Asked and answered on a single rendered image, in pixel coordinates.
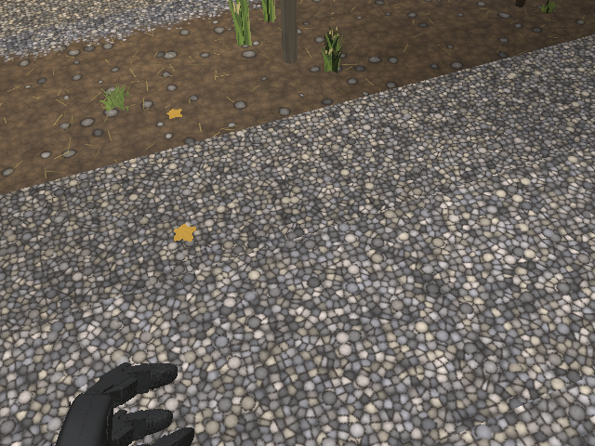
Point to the left robot hand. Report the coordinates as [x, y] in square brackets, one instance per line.
[90, 420]

